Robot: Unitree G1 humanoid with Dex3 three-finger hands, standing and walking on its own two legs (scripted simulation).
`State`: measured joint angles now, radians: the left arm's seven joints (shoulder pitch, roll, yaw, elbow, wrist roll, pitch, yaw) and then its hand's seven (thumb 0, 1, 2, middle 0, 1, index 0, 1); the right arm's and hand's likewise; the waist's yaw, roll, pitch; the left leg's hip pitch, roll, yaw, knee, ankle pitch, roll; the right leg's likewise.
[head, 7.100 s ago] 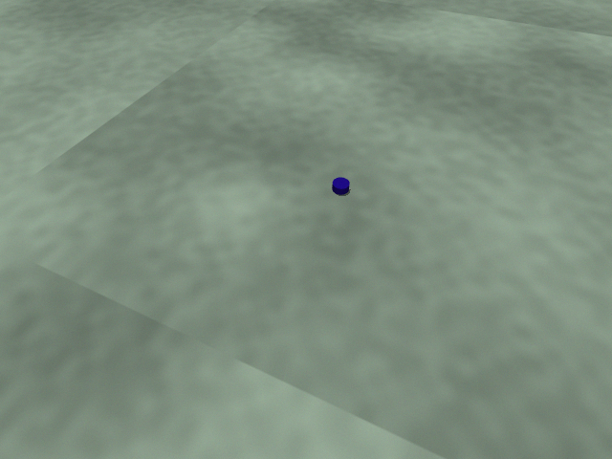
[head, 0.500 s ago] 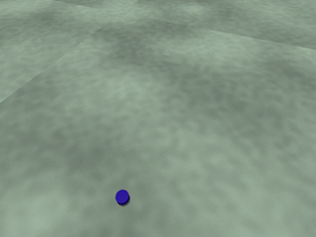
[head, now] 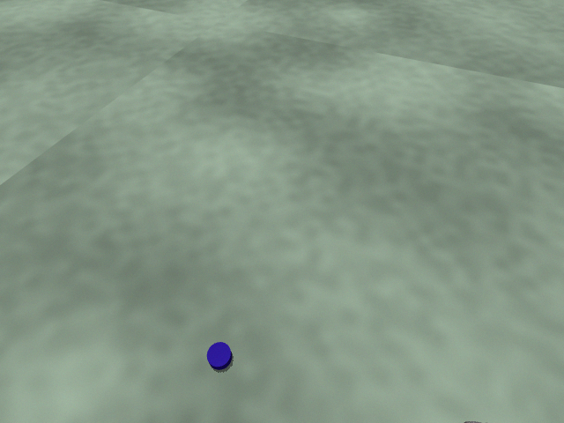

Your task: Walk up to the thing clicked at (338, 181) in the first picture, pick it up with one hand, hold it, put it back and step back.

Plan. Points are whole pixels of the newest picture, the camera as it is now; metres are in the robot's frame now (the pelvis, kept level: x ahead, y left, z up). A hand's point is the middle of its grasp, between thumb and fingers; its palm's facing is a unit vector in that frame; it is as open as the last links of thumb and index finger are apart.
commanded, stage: stand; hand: left
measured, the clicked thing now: (219, 355) +0.42 +0.24 -0.76
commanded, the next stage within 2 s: none
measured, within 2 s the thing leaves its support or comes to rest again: neither
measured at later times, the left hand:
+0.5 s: hand out of the picture +0.06 +0.26 -0.16, palm faces -0.03 -0.94 -0.34, open 7.4 cm
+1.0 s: hand out of the picture +0.06 +0.26 -0.16, palm faces -0.03 -0.94 -0.34, open 7.4 cm
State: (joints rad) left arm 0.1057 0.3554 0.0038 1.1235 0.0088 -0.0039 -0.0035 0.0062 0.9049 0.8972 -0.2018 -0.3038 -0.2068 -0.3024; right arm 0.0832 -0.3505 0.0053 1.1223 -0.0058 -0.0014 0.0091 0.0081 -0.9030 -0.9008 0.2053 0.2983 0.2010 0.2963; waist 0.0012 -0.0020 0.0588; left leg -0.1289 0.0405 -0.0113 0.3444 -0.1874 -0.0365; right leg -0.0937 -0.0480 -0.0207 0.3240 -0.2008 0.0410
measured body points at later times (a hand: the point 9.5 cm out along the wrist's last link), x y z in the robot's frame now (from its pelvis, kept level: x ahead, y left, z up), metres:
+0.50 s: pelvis -0.01 +0.00 +0.00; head +0.01 +0.00 +0.45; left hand +0.06 +0.30 -0.13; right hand +0.06 -0.30 -0.13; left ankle +0.00 +0.14 -0.75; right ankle -0.02 -0.14 -0.75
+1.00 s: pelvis -0.01 +0.00 +0.00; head +0.01 +0.00 +0.45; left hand +0.06 +0.30 -0.13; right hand +0.06 -0.30 -0.13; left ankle +0.00 +0.14 -0.75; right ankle -0.02 -0.14 -0.75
